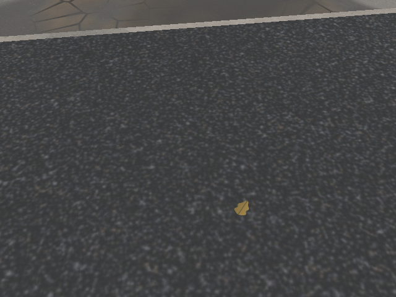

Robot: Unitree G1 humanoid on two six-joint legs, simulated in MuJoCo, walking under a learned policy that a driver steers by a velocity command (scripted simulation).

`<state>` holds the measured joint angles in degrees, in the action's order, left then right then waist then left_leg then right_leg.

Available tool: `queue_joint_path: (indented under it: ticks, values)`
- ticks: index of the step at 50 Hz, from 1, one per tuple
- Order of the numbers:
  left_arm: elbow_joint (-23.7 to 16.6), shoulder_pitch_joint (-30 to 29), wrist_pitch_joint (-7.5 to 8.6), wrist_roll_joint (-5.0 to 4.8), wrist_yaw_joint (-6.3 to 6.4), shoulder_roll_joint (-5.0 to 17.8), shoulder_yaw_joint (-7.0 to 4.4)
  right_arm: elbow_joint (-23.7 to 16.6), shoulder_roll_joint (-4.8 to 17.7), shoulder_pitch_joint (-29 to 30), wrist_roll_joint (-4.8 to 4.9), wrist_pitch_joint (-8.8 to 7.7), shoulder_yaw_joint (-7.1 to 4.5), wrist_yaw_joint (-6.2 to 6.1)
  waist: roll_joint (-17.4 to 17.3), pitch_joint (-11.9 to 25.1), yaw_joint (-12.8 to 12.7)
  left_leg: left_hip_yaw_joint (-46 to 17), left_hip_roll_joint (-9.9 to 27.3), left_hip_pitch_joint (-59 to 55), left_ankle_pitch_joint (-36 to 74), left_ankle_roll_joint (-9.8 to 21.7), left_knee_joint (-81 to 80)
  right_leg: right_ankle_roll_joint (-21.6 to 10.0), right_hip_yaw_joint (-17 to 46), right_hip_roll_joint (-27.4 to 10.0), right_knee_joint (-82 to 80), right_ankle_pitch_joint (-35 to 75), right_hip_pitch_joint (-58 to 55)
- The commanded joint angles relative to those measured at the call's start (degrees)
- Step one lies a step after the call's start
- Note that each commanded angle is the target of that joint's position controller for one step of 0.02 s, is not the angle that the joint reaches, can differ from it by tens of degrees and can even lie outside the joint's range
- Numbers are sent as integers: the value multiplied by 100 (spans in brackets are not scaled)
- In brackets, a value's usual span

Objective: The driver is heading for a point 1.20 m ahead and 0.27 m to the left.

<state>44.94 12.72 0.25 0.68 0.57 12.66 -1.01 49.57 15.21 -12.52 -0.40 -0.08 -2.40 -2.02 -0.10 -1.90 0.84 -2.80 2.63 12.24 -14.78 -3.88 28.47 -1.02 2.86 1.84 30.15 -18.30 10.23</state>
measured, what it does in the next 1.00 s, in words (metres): walks ahead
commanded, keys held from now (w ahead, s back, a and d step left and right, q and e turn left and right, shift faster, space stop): no key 0.50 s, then w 0.50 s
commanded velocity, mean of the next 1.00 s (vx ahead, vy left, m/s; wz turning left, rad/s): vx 0.15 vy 0.00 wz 0.00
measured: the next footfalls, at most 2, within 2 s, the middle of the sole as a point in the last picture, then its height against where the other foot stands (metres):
right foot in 1.22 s outside the picture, level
left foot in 1.76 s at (162, 236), level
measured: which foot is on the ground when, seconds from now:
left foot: down 0.00-1.00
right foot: down 0.00-0.74, up 0.76-1.00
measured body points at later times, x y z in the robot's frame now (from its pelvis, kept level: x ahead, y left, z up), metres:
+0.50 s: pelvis +0.00 +0.00 +0.00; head +0.01 +0.00 +0.45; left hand +0.06 +0.26 -0.14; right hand +0.04 -0.26 -0.14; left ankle +0.01 +0.16 -0.74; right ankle -0.02 -0.11 -0.74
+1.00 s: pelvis +0.12 +0.05 +0.01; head +0.13 +0.07 +0.46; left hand +0.27 +0.31 -0.11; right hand +0.04 -0.18 -0.12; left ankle +0.02 +0.14 -0.74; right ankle +0.22 -0.11 -0.67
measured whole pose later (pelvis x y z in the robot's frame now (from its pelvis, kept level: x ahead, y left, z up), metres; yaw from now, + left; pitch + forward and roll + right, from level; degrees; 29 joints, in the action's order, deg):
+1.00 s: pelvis +0.12 +0.05 +0.01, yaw +0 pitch +1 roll -1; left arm 51.4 7.5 4.5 -1.3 -0.8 15.9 -3.3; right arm 61.4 10.3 -27.4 -0.2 -5.1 -0.6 0.0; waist 2.0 -0.3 3.9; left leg 1.3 -1.8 -2.5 -14.7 3.1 11.5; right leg -1.2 -0.3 -4.9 50.4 -6.4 34.9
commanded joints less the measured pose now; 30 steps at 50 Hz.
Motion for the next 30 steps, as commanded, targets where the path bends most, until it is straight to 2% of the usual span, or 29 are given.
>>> queue_joint_path:
  ticks: [1,25,26,27,28,29,30]
  values:
    - [-213,18,75,-10,16,675,-176,-146,609,-13,9,-52,-135,-46,80,155,-24,-3,28,-285,1056,38,-211,-132,417,-415,-700,1234,282]
    - [836,332,52,-58,96,621,-125,902,438,-264,37,13,-84,-128,22,-59,-28,98,-55,-269,953,108,-376,-40,160,-242,-800,1123,278]
    - [914,427,40,-62,108,599,-119,978,360,-362,39,20,-64,-130,77,59,-29,214,-152,-302,446,117,-333,-66,143,-207,-879,496,234]
    - [946,459,15,-97,129,690,-152,1009,332,-362,71,27,-62,-137,182,-23,-66,407,-328,-132,-349,158,-110,-169,211,-193,-977,-623,293]
    - [944,485,-2,-133,143,857,-203,976,320,-291,97,14,-63,-137,398,-207,-119,579,-483,192,-1100,215,225,-346,487,-341,-1166,-1802,446]
    - [940,591,10,-156,145,991,-241,887,291,-136,99,-34,-54,-123,664,-446,-207,656,-532,650,-1418,267,637,-577,1012,-698,-1499,-2691,540]
    - [955,738,51,-180,139,1163,-294,781,203,11,115,-124,-28,-83,1022,-616,-286,667,-488,1045,-1310,329,1190,-873,1741,-1217,-1879,-3216,525]
Velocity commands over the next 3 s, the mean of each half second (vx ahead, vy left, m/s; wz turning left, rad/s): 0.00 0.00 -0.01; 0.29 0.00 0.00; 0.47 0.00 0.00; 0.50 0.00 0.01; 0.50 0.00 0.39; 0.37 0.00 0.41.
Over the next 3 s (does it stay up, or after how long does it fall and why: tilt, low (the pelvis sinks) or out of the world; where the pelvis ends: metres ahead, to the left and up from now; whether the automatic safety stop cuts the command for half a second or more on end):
stays up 1.17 0.15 0.00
